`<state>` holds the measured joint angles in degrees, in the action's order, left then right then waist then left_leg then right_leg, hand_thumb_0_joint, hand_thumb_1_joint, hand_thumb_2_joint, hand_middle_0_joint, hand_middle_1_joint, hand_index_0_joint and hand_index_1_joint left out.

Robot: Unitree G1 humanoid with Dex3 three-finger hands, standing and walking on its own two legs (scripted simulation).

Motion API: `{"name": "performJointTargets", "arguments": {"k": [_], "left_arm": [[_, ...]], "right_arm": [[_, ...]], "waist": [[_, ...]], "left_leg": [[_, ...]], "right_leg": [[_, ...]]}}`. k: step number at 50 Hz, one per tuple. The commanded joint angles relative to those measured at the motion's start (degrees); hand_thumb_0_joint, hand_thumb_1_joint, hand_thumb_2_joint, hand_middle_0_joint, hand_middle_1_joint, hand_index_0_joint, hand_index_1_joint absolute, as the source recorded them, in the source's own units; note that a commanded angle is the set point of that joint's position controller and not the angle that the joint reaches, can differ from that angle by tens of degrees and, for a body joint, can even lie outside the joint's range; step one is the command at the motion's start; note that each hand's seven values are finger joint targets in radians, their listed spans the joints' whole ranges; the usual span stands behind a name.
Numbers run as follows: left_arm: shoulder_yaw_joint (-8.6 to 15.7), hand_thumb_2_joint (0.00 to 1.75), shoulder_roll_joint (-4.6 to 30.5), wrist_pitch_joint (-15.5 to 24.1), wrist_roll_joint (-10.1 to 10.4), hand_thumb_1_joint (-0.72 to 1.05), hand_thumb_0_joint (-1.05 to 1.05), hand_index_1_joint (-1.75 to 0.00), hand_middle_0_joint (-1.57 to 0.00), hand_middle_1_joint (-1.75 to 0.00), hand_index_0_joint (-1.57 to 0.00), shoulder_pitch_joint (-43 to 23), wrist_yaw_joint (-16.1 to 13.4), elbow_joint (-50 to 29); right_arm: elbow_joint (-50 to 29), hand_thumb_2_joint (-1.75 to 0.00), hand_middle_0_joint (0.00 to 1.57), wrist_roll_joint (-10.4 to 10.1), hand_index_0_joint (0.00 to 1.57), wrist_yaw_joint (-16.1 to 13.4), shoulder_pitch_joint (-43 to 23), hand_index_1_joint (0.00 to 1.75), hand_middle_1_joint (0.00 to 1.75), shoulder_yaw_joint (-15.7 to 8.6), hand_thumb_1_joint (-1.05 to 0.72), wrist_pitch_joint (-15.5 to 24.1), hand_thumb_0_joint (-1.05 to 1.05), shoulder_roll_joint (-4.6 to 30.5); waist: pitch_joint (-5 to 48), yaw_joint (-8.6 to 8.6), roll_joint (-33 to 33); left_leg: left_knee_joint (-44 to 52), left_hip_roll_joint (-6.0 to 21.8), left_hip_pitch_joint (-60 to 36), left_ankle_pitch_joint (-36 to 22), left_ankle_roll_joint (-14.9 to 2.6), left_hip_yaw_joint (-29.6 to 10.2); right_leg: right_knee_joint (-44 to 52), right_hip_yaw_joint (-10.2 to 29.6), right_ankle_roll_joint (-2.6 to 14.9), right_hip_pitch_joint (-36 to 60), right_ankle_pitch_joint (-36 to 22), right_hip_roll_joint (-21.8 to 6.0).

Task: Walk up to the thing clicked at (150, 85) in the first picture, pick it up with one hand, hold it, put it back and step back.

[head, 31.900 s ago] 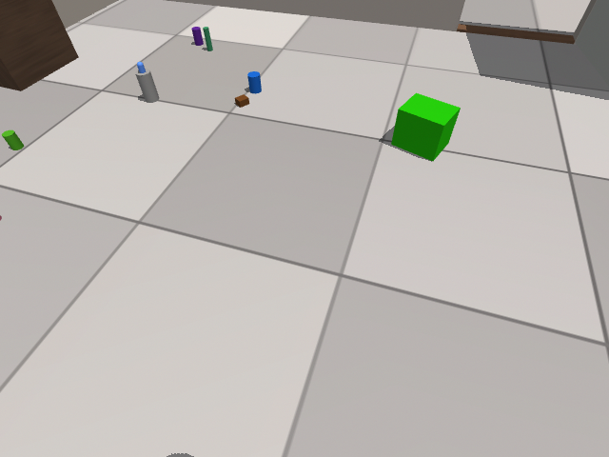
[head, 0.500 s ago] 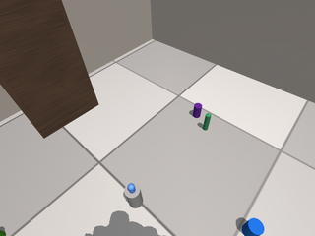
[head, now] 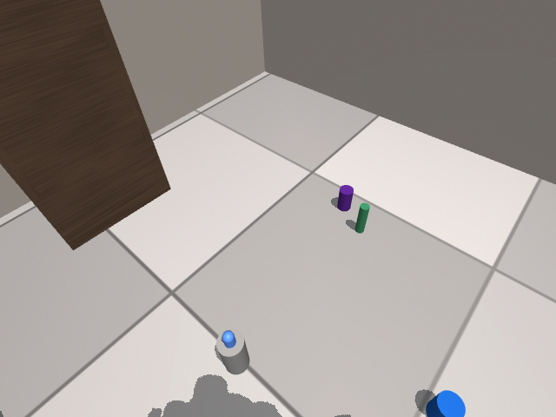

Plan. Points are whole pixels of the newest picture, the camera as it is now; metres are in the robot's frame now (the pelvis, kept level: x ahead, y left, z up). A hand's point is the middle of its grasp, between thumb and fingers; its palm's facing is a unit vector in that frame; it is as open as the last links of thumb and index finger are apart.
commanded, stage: stand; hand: left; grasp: from the side
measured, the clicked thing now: (232, 349) +0.44 +0.20 -0.66
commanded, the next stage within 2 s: step back in 0.20 s
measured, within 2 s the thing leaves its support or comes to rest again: neither
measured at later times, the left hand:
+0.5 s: hand out of the picture +0.08 +0.30 -0.17, palm faces -0.02 -0.92 -0.39, open 7.4 cm
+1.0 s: hand out of the picture -0.02 +0.33 -0.17, palm faces -0.08 -0.91 -0.40, open 7.4 cm
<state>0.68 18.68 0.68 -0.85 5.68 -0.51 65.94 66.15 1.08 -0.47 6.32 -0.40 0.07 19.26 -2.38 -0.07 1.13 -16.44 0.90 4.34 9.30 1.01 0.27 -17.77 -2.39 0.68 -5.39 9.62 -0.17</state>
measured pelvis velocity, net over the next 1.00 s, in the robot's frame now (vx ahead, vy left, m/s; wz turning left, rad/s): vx -0.13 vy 0.07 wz -0.07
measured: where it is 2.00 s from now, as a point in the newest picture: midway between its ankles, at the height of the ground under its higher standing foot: outside the picture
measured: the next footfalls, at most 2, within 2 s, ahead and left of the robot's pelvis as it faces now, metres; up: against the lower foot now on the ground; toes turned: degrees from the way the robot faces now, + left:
left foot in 0.52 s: -0.04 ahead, +0.14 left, +0.00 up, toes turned -1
right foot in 0.96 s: -0.10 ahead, -0.03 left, +0.00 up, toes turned +0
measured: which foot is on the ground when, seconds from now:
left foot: down 0.00-0.32, up 0.34-0.50, down 0.52-1.00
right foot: down 0.00-0.54, up 0.56-0.94, down 0.96-1.00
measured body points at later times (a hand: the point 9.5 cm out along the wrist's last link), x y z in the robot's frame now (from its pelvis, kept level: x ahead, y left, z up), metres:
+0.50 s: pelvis -0.05 +0.04 -0.02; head +0.02 +0.05 +0.42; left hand +0.09 +0.35 -0.15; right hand +0.02 -0.29 -0.14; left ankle -0.07 +0.14 -0.74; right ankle +0.00 -0.11 -0.75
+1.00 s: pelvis -0.13 +0.07 -0.03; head -0.07 +0.06 +0.42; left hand -0.01 +0.38 -0.14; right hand -0.04 -0.23 -0.16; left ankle -0.08 +0.14 -0.75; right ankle -0.14 -0.03 -0.75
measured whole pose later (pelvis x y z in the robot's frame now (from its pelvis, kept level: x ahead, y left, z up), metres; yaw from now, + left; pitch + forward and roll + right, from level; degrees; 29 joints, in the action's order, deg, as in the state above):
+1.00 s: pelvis -0.13 +0.07 -0.03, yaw -4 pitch -3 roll -1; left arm 4.0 19.7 -3.0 -1.6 7.6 -0.7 51.9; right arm 51.2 0.6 -1.5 4.9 -3.0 -2.4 20.5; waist -11.4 -0.9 3.1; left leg -37.1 -1.4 18.4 15.6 -4.5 4.0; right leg -35.9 2.7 1.5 -13.2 19.1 4.1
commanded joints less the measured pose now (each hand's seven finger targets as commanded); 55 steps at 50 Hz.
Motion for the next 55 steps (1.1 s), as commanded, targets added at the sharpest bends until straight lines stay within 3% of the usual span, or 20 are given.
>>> {"name": "performJointTargets", "arguments": {"k": [1,9,11,14,16,18,22,25,26,27,29,33,35,38,41,47,49,51,52,55], "left_arm": [[2.05,0.90,12.31,1.38,0.10,0.90,0.00,-0.30,-0.20,-0.30,-0.20,-2.80,-0.66,-3.17],[1.95,0.90,12.34,1.37,0.20,0.90,0.00,-0.30,-0.20,-0.30,-0.20,-2.12,-0.56,-3.29],[5.22,0.90,17.00,0.51,1.38,0.90,0.00,-0.30,-0.20,-0.30,-0.20,-1.05,-0.82,-5.44],[6.05,0.90,17.61,0.13,1.13,0.90,0.00,-0.30,-0.20,-0.30,-0.20,-1.18,-0.87,-8.06],[6.52,0.90,18.35,-0.28,0.27,0.90,0.00,-0.30,-0.20,-0.30,-0.20,-4.60,-0.96,-10.73],[6.81,0.90,18.15,-0.58,-0.80,0.90,0.00,-0.30,-0.20,-0.30,-0.20,-5.79,-0.96,-13.39],[6.15,0.90,16.28,-1.30,-1.14,0.90,0.00,-0.30,-0.20,-0.30,-0.20,-6.91,-1.15,-16.00],[5.52,0.90,15.47,-2.79,0.22,0.90,0.00,-0.30,-0.20,-0.30,-0.20,-5.96,-0.81,-17.24],[5.28,0.90,12.91,-3.16,0.98,0.90,0.00,-0.30,-0.20,-0.30,-0.20,-5.01,-0.73,-17.89],[5.00,0.90,11.08,-3.43,1.10,0.90,0.00,-0.30,-0.20,-0.30,-0.20,-5.09,-1.03,-18.37],[5.24,0.90,12.51,-3.70,0.24,0.90,0.00,-0.30,-0.20,-0.30,-0.20,-4.24,-1.98,-17.58],[5.21,0.90,13.15,-3.88,1.04,0.90,0.00,-0.30,-0.20,-0.30,-0.20,0.27,-1.64,-16.99],[5.61,0.90,12.87,-3.63,0.44,0.90,0.00,-0.30,-0.20,-0.30,-0.20,0.94,-1.56,-17.18],[5.44,0.90,12.43,-3.11,0.23,0.90,0.00,-0.30,-0.20,-0.30,-0.20,-0.74,-1.64,-18.88],[5.79,0.90,12.66,-2.95,-0.01,0.90,0.00,-0.30,-0.20,-0.30,-0.20,-1.38,-1.50,-19.36],[6.28,0.90,11.96,-2.21,-0.79,0.90,0.00,-0.30,-0.20,-0.30,-0.20,7.06,-0.72,-17.16],[6.94,0.90,14.34,-1.48,-1.32,0.90,0.00,-0.30,-0.20,-0.30,-0.20,7.72,-0.66,-17.56],[7.92,0.90,19.64,-1.63,-1.24,0.90,0.00,-0.30,-0.20,-0.30,-0.20,1.15,-0.36,-21.14],[8.01,0.90,19.29,-1.41,-1.42,0.90,0.00,-0.30,-0.20,-0.30,-0.20,-1.21,-0.58,-23.19],[7.30,0.90,14.94,-1.33,-0.77,0.90,0.00,-0.30,-0.20,-0.30,-0.20,-2.59,-1.06,-24.93]], "right_arm": [[-3.36,-0.90,0.20,-0.08,0.20,-0.44,-1.76,0.30,0.30,-2.13,-0.90,1.29,0.00,11.23],[-3.30,-0.90,0.20,-0.21,0.20,-0.44,-2.26,0.30,0.30,-2.06,-0.90,1.42,0.00,11.37],[-5.96,-0.90,0.20,-1.14,0.20,-0.14,-3.23,0.30,0.30,-3.43,-0.90,0.04,0.00,14.18],[-7.38,-0.90,0.20,-1.55,0.20,0.03,-0.58,0.30,0.30,-3.65,-0.90,-0.70,0.00,12.79],[-8.42,-0.90,0.20,-1.24,0.20,0.32,1.00,0.30,0.30,-4.27,-0.90,-1.65,0.00,12.46],[-9.86,-0.90,0.20,-0.89,0.20,0.69,2.88,0.30,0.30,-4.72,-0.90,-2.56,0.00,12.71],[-11.60,-0.90,0.20,-1.30,0.20,0.67,4.87,0.30,0.30,-4.84,-0.90,-2.17,0.00,12.71],[-11.91,-0.90,0.20,0.19,0.20,0.08,5.64,0.30,0.30,-5.26,-0.90,-0.94,0.00,12.95],[-12.33,-0.90,0.20,1.13,0.20,-0.18,4.82,0.30,0.30,-6.09,-0.90,-0.61,0.00,16.26],[-13.02,-0.90,0.20,1.53,0.20,-0.31,4.18,0.30,0.30,-6.94,-0.90,-0.36,0.00,19.97],[-14.96,-0.90,0.20,0.95,0.20,-0.64,3.15,0.30,0.30,-7.39,-0.90,-0.27,0.00,21.92],[-16.48,-0.90,0.20,0.81,0.20,-1.98,-0.91,0.30,0.30,-6.03,-0.90,-0.22,0.00,14.95],[-16.74,-0.90,0.20,0.35,0.20,-2.26,1.42,0.30,0.30,-6.06,-0.90,-0.18,0.00,14.20],[-17.35,-0.90,0.20,0.14,0.20,-2.56,3.67,0.30,0.30,-6.39,-0.90,-0.50,0.00,13.96],[-17.81,-0.90,0.20,0.29,0.20,-2.42,5.11,0.30,0.30,-6.87,-0.90,-0.71,0.00,14.82],[-19.74,-0.90,0.20,-0.56,0.20,-1.75,-0.88,0.30,0.30,-6.76,-0.90,-0.91,0.00,16.01],[-20.24,-0.90,0.20,-1.09,0.20,-1.46,-1.60,0.30,0.30,-6.19,-0.90,-0.93,0.00,14.44],[-19.94,-0.90,0.20,-1.09,0.20,-1.42,-2.63,0.30,0.30,-6.07,-0.90,-1.53,0.00,12.49],[-19.34,-0.90,0.20,-0.85,0.20,-1.37,-0.13,0.30,0.30,-6.34,-0.90,-1.87,0.00,13.49],[-17.81,-0.90,0.20,-1.04,0.20,-0.78,2.54,0.30,0.30,-5.57,-0.90,-1.60,0.00,13.34]], "waist": [[2.65,-0.20,-1.58],[3.05,0.08,-0.87],[-1.53,-0.20,-2.76],[3.11,-0.84,-5.76],[4.54,-1.13,-10.81],[4.29,-1.26,-11.34],[7.03,-1.14,-10.89],[6.25,-1.84,-4.32],[6.30,-0.75,4.55],[4.73,-0.51,10.60],[5.18,-2.51,10.91],[6.61,1.72,6.98],[7.70,0.44,6.35],[6.17,-1.97,6.26],[5.46,-3.18,4.83],[7.49,0.83,3.43],[8.75,0.93,-4.74],[1.42,1.35,-19.79],[-0.56,0.65,-18.10],[-1.62,-0.31,-8.06]], "left_leg": [[2.30,6.35,0.64,-5.30,-1.42,-5.01],[2.41,6.73,0.10,-6.96,-1.36,-5.01],[-7.97,4.64,5.92,-13.24,-3.04,-3.91],[-17.20,0.67,6.36,-6.87,-2.54,-1.41],[-27.57,-2.79,8.43,13.43,-2.62,-0.94],[-35.76,-2.55,10.32,21.12,-3.31,-3.76],[-27.90,-1.42,13.57,15.86,-2.82,-3.41],[-5.94,0.82,8.33,-7.47,-2.29,-3.27],[-4.20,8.16,5.42,-21.18,-3.85,-13.87],[-4.02,14.54,-0.11,-31.92,-7.41,-22.87],[-4.62,18.87,5.27,-32.49,-12.08,-26.10],[-10.05,8.26,-6.18,-35.49,-3.70,-10.54],[-10.89,8.49,-8.95,-35.71,-3.35,-10.86],[-11.53,10.88,-10.43,-34.65,-7.76,-12.07],[-11.53,12.13,-7.81,-32.05,-9.19,-13.18],[-12.26,13.53,2.59,-15.70,-10.11,-14.78],[-17.60,8.39,10.02,-6.94,-6.79,-10.80],[-36.97,-6.29,14.36,20.72,-0.58,-2.32],[-46.06,-5.79,14.25,26.52,-0.36,-7.30],[-50.37,-8.66,17.02,21.33,-0.89,-8.38]], "right_leg": [[3.29,6.44,0.00,0.20,-6.52,-7.48],[2.68,6.27,0.27,0.58,-8.32,-7.35],[-2.15,8.14,2.13,-3.38,-19.70,-8.22],[-1.31,12.52,7.25,-3.39,-22.17,-13.09],[-0.26,16.60,11.90,-6.05,-20.30,-18.41],[-2.14,16.37,14.50,-9.60,-19.33,-20.41],[-8.73,12.46,10.97,-3.71,-21.01,-16.29],[-18.49,7.76,5.46,-4.77,-14.76,-9.99],[-25.31,4.84,2.62,-10.37,-4.54,-2.51],[-31.29,5.95,1.42,-21.32,20.79,5.74],[-42.81,12.85,0.46,-20.49,27.60,6.28],[-45.44,13.40,0.85,-26.22,14.98,6.07],[-44.30,11.76,-0.60,-24.74,14.24,5.67],[-35.76,10.78,-1.86,-23.82,16.99,3.93],[-29.19,9.48,-1.28,-20.35,17.58,2.60],[-12.47,5.93,1.66,-6.80,6.63,1.01],[-9.72,13.21,4.69,-1.14,-6.65,-3.41],[-1.06,32.62,17.10,-12.83,-10.30,-19.62],[-0.09,35.55,18.96,-16.71,-11.57,-22.58],[-2.61,21.64,14.79,-14.67,-16.59,-14.76]]}}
